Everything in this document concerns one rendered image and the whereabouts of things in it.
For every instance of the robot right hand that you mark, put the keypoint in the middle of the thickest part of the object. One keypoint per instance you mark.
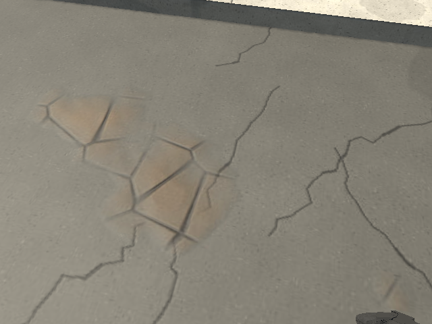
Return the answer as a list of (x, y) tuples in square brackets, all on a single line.
[(394, 317)]

